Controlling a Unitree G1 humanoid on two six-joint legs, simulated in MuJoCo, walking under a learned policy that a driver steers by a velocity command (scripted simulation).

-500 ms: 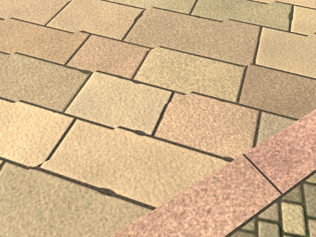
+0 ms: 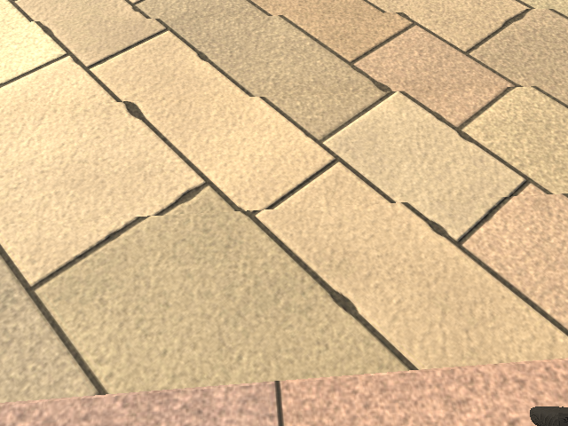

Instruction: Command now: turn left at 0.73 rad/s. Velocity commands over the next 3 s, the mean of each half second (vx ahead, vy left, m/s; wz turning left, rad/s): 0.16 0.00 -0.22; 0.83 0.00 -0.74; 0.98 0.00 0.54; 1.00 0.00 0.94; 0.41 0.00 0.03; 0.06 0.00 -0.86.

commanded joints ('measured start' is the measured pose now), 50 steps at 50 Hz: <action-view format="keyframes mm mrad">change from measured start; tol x16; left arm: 1 -105 106 11 -120 -8 -26 5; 7 76 44 -11 4 -9 23 20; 30 -116 57 -25 -138 31 49 -122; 34 449 257 35 60 19 23 -47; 40 188 164 -13 -34 9 -22 -19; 50 306 136 -29 108 -8 -112 -16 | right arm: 1 147 -233 -62 -54 -38 -60 -5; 7 -36 -9 35 3 -45 -84 -41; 29 152 -165 -30 115 -66 -133 -3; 50 -181 -56 73 9 -41 -135 42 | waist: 1 -114 171 -339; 30 -75 169 -50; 32 44 107 -79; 34 204 -332 -135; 38 54 -37 -78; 50 54 -19 31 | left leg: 1 490 370 -530 -269 634 336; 8 173 178 -109 -319 448 162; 14 243 309 -206 -384 162 225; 19 437 393 -324 -531 -373 184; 31 273 327 158 -416 -241 35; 33 78 228 289 168 244 3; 34 -315 105 251 567 -227 -51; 36 -669 50 -85 746 -182 -82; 50 -171 49 36 -140 548 10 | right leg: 1 -425 89 208 464 -117 5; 9 -69 44 174 53 239 16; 19 -466 -15 180 103 139 -44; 25 -433 -44 141 13 200 -73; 32 97 141 -78 -234 187 -179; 33 374 195 -24 -262 99 -218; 35 507 -142 921 -696 -288 -371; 42 181 10 544 -741 120 -355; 50 331 22 281 -837 698 -247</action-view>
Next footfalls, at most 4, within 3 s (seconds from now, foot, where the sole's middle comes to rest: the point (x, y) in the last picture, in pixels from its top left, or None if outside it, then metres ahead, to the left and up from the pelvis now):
0.66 right None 0.15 -0.20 -0.76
1.14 left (424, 337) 0.63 -0.33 -0.80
1.56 right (524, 214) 1.01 -0.67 -0.80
2.00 left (431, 118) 1.42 -0.47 -0.83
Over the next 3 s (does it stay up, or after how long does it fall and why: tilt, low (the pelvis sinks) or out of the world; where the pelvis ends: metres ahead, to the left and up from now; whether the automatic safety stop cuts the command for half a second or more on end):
stays up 1.79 -0.36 -0.09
